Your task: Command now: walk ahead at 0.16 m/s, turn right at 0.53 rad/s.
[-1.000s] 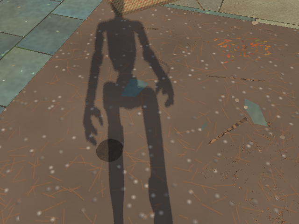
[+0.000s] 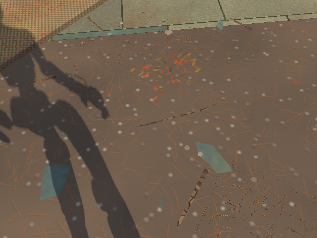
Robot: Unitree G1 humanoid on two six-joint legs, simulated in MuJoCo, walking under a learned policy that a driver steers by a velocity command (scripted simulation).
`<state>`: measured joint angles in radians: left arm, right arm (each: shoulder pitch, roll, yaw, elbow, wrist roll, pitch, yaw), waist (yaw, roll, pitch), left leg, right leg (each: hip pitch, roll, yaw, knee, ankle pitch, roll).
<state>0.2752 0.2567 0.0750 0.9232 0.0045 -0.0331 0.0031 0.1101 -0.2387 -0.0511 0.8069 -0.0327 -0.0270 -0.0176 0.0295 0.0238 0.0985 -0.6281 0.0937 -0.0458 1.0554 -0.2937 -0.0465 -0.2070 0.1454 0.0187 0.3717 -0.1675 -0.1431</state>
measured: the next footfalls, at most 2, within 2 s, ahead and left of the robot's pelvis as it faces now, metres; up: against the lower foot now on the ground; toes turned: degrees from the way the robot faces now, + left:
left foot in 0.30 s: +0.19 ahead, +0.13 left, +0.00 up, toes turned -6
right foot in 0.62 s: +0.08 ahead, -0.08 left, +0.00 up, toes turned -2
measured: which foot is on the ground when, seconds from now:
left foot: up 0.00-0.28, down 0.30-1.00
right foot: down 0.00-0.30, up 0.32-0.60, down 0.62-1.00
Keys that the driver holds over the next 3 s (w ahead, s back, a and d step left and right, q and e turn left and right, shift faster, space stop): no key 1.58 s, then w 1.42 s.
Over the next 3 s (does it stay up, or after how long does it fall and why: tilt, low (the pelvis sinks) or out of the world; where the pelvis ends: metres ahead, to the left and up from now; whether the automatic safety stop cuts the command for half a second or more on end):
stays up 0.78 0.03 -0.02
